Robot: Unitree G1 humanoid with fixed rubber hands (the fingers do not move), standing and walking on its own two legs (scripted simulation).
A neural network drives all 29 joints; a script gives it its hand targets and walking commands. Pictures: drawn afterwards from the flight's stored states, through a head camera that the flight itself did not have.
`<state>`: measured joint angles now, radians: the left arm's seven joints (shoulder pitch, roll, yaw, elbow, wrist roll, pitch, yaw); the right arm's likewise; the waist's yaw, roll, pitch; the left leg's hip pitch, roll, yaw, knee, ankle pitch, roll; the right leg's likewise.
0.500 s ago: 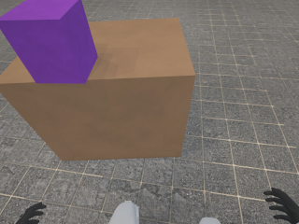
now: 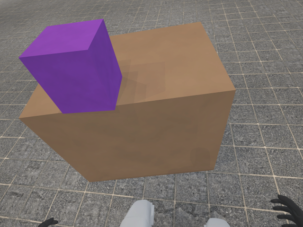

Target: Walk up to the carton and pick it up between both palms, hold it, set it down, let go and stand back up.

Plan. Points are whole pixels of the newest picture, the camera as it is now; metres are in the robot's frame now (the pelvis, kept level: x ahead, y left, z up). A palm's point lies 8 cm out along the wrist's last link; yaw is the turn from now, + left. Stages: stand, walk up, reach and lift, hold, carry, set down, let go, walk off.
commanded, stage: walk up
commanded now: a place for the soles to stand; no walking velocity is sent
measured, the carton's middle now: (81, 69) +0.61 +0.29 +0.11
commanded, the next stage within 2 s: none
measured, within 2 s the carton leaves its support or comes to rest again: neither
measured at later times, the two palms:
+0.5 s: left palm (22, 187) +0.24 +0.45 -0.04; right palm (242, 218) +0.16 -0.18 -0.09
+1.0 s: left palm (6, 176) +0.29 +0.56 -0.07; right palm (194, 160) +0.29 -0.08 -0.03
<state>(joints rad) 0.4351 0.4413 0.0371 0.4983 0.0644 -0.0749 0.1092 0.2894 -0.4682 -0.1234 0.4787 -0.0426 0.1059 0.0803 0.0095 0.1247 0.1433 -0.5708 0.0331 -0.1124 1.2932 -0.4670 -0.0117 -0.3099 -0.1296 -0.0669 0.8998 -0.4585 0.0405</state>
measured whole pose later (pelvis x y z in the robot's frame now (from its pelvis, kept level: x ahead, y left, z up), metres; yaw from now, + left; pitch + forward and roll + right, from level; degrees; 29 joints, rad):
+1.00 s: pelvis +0.16 +0.24 +0.02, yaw -4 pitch -4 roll -1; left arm 0.18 0.47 0.05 0.76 0.00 0.00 0.01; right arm 0.14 -0.44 0.00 0.68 0.02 -0.02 -0.01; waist 0.03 -0.03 0.13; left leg -0.32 0.05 0.01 0.77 -0.39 -0.01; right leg -0.27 -0.08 0.03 0.70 -0.38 0.05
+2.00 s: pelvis +0.16 +0.20 +0.05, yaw -5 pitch -3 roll +0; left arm 0.05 0.35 0.06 1.08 -0.01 -0.01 -0.02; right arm 0.13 -0.39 -0.03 1.04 0.00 -0.02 0.01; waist -0.02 0.00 0.09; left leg -0.12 0.09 0.02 0.35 -0.18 -0.08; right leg -0.11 -0.05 -0.02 0.38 -0.21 0.04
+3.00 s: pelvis +0.19 +0.21 +0.05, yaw -4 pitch -2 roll -1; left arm 0.15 0.34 0.08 1.00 0.04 -0.02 0.06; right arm 0.15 -0.40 -0.11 0.95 -0.04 0.06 0.03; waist -0.02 0.04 0.09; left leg -0.25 0.08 0.00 0.72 -0.46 -0.02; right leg -0.10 -0.06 -0.03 0.42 -0.28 0.05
